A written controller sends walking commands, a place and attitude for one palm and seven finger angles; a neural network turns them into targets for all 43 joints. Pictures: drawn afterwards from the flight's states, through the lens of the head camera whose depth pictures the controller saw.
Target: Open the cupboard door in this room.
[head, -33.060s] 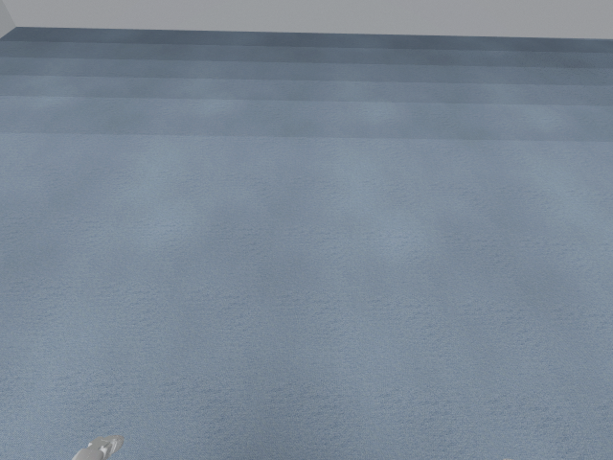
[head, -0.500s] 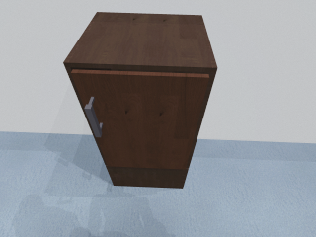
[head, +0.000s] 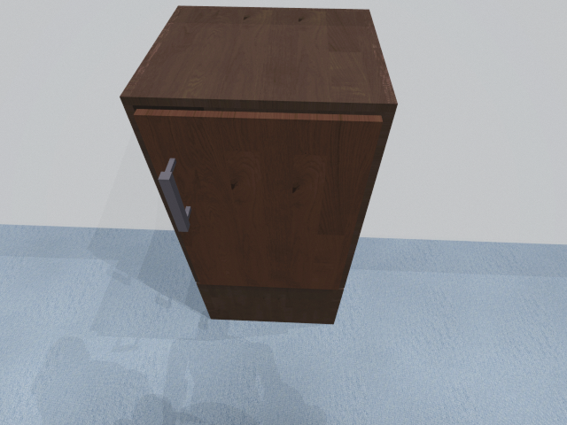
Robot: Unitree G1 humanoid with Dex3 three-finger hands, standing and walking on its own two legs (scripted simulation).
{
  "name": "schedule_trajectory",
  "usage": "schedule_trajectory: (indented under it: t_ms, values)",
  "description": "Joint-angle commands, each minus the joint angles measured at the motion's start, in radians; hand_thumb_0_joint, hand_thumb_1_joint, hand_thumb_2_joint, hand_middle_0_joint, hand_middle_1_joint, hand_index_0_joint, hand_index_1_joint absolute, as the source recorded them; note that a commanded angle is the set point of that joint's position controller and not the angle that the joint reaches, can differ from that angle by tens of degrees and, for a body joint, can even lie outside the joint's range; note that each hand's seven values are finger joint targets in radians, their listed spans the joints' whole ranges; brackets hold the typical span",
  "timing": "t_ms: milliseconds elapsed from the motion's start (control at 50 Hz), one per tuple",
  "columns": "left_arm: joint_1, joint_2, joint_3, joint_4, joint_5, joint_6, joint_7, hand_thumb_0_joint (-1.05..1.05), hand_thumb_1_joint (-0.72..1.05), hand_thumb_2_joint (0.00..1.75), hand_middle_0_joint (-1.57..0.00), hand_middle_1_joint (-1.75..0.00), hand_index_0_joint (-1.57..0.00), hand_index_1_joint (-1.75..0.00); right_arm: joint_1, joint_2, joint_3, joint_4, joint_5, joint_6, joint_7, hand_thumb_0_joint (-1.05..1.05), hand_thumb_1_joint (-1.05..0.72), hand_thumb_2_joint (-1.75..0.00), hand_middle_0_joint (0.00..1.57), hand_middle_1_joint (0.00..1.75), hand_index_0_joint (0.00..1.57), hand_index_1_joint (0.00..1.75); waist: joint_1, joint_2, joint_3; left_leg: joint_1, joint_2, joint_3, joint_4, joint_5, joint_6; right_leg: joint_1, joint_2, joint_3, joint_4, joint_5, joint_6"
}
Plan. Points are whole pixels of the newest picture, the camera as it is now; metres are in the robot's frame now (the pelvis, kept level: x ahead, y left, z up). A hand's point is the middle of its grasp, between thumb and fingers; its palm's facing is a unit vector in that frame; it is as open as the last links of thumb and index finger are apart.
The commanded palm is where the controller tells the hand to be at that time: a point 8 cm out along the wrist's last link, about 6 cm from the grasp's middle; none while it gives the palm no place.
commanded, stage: come to a stop and stand still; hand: left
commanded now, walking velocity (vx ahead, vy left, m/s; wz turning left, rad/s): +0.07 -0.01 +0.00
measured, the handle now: (178, 196) +0.51 +0.26 -0.03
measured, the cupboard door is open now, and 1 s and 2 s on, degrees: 0 0 0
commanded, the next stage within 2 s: look again from close up in 0.92 s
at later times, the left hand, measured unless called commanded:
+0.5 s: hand out of the picture -0.03 +0.17 -0.17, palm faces +0.06 -0.99 -0.15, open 7.4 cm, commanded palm none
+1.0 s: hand out of the picture +0.01 +0.15 -0.17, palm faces +0.07 -0.98 -0.16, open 7.4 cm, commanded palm none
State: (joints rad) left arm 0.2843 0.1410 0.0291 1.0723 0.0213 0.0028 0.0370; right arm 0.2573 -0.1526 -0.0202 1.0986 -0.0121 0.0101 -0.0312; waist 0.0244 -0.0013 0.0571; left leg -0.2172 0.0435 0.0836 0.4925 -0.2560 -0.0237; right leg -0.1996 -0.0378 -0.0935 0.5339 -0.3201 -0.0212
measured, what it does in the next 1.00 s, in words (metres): stands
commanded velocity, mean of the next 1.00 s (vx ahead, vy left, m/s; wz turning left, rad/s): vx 0.03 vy -0.02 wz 0.00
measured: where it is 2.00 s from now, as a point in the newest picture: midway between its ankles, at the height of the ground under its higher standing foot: outside the picture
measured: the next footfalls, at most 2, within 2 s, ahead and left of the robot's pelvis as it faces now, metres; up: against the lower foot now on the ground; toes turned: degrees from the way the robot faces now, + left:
none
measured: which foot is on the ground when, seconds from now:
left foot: down 0.00-1.00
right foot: down 0.00-1.00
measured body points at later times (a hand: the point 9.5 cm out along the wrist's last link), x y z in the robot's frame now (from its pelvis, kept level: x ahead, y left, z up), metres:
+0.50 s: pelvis +0.01 +0.01 +0.00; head +0.02 +0.01 +0.45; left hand -0.03 +0.22 -0.16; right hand -0.01 -0.19 -0.16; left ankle +0.00 +0.13 -0.74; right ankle -0.02 -0.10 -0.74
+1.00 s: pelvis +0.03 -0.01 +0.00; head +0.04 -0.01 +0.45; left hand +0.01 +0.20 -0.16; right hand +0.02 -0.22 -0.16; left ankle +0.00 +0.13 -0.74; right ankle -0.02 -0.10 -0.74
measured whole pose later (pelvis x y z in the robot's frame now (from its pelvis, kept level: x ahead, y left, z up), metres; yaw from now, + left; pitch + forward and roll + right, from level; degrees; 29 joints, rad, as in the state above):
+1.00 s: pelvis +0.03 -0.01 +0.00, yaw +1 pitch -1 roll +1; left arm 0.32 0.11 0.01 1.13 0.02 -0.02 0.04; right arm 0.29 -0.12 0.00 1.17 -0.01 -0.02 -0.05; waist 0.01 -0.01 0.02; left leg -0.15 0.06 0.07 0.43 -0.27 -0.04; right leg -0.11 0.00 -0.08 0.44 -0.32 -0.03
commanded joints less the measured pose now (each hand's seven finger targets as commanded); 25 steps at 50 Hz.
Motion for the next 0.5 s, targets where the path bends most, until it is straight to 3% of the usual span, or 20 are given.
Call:
schedule_trajectory:
  t_ms: [0,20,40,60,80,120,140,200,280,320,420,480]
  values:
    - [0.077,0.171,0.038,-0.044,0.003,0.001,0.014,0.00,0.90,0.90,-0.20,-0.30,-0.20,-0.30,0.035,-0.057,-0.023,-0.071,-0.003,0.010,-0.001,0.00,-0.90,-0.90,0.20,0.30,0.20,0.30,0.001,-0.159,-0.018,-0.060,0.007,-0.006,0.110,0.019,0.005,-0.029,-0.251,0.216,-0.142,0.379,-0.114]
    - [0.053,0.160,0.034,-0.051,0.006,0.003,0.014,0.00,0.90,0.90,-0.20,-0.30,-0.20,-0.30,0.048,-0.046,-0.021,-0.070,-0.003,0.010,0.001,0.00,-0.90,-0.90,0.20,0.30,0.20,0.30,-0.015,-0.166,-0.009,-0.030,0.011,-0.011,0.079,-0.010,0.008,-0.078,-0.241,0.208,-0.154,0.278,-0.112]
    - [0.026,0.150,0.029,-0.062,0.006,0.004,0.011,0.00,0.90,0.90,-0.20,-0.30,-0.20,-0.30,0.065,-0.043,-0.021,-0.065,-0.003,0.006,0.005,0.00,-0.90,-0.90,0.20,0.30,0.20,0.30,-0.030,-0.150,-0.004,0.013,0.017,-0.022,0.033,0.019,0.014,-0.139,-0.208,0.179,-0.149,0.161,-0.087]
    - [0.004,0.137,0.025,-0.072,0.005,0.004,0.007,0.00,0.90,0.90,-0.20,-0.30,-0.20,-0.30,0.089,-0.048,-0.019,-0.054,-0.004,0.000,0.009,0.00,-0.90,-0.90,0.20,0.30,0.20,0.30,-0.041,-0.117,-0.009,0.046,0.033,-0.046,-0.011,0.059,0.023,-0.175,-0.157,0.138,-0.131,0.039,-0.056]
    - [0.002,0.114,0.021,-0.077,0.003,0.005,0.003,0.00,0.90,0.90,-0.20,-0.30,-0.20,-0.30,0.092,-0.065,-0.016,-0.047,-0.008,-0.010,0.009,0.00,-0.90,-0.90,0.20,0.30,0.20,0.30,-0.035,-0.035,-0.001,0.036,0.063,-0.092,-0.064,0.072,0.044,-0.172,-0.098,0.099,-0.109,-0.043,-0.025]
    - [0.027,0.092,0.013,-0.060,0.003,0.003,-0.003,0.00,0.90,0.90,-0.20,-0.30,-0.20,-0.30,0.068,-0.103,-0.017,-0.038,-0.010,-0.024,0.007,0.00,-0.90,-0.90,0.20,0.30,0.20,0.30,-0.017,0.089,0.016,-0.056,0.121,-0.190,-0.204,-0.114,0.082,-0.086,-0.041,0.047,-0.078,-0.072,0.008]
    - [0.040,0.088,0.009,-0.053,0.006,0.001,-0.006,0.00,0.90,0.90,-0.20,-0.30,-0.20,-0.30,0.052,-0.118,-0.017,-0.043,-0.010,-0.026,0.008,0.00,-0.90,-0.90,0.20,0.30,0.20,0.30,-0.007,0.104,0.028,-0.108,0.127,-0.213,-0.247,-0.226,0.087,-0.048,-0.031,0.038,-0.066,-0.066,0.008]
    - [0.083,0.056,-0.004,-0.021,0.010,0.001,-0.013,0.00,0.90,0.90,-0.20,-0.30,-0.20,-0.30,0.055,-0.111,-0.016,-0.039,-0.012,-0.025,0.006,0.00,-0.90,-0.90,0.20,0.30,0.20,0.30,-0.004,0.091,0.063,-0.138,0.129,-0.229,-0.299,-0.364,0.088,-0.044,-0.017,0.029,-0.056,-0.071,0.003]
    - [0.108,0.054,-0.009,-0.006,0.009,-0.007,-0.017,0.00,0.90,0.90,-0.20,-0.30,-0.20,-0.30,0.077,-0.102,-0.015,-0.031,-0.010,-0.027,0.004,0.00,-0.90,-0.90,0.20,0.30,0.20,0.30,-0.004,0.072,0.057,-0.109,0.125,-0.214,-0.284,-0.324,0.090,-0.045,-0.021,0.042,-0.081,-0.044,0.002]
    - [0.124,0.056,-0.012,0.005,0.005,-0.013,-0.016,0.00,0.90,0.90,-0.20,-0.30,-0.20,-0.30,0.085,-0.087,-0.011,-0.024,-0.007,-0.031,0.002,0.00,-0.90,-0.90,0.20,0.30,0.20,0.30,-0.004,0.052,0.051,-0.083,0.110,-0.186,-0.251,-0.240,0.083,-0.039,-0.033,0.061,-0.113,-0.007,0.000]
    - [0.141,0.062,-0.013,0.028,-0.002,-0.031,-0.007,0.00,0.90,0.90,-0.20,-0.30,-0.20,-0.30,0.116,-0.039,0.003,0.003,-0.002,-0.040,-0.002,0.00,-0.90,-0.90,0.20,0.30,0.20,0.30,-0.015,-0.066,0.031,0.002,0.062,-0.083,-0.113,0.104,0.057,-0.032,-0.070,0.109,-0.166,0.151,-0.010]
    - [0.149,0.058,-0.013,0.036,-0.005,-0.036,-0.003,0.00,0.90,0.90,-0.20,-0.30,-0.20,-0.30,0.127,-0.031,0.008,0.019,0.000,-0.043,-0.005,0.00,-0.90,-0.90,0.20,0.30,0.20,0.30,-0.017,-0.046,0.002,0.026,0.063,-0.070,-0.093,0.172,0.051,-0.008,-0.076,0.105,-0.157,0.236,-0.011]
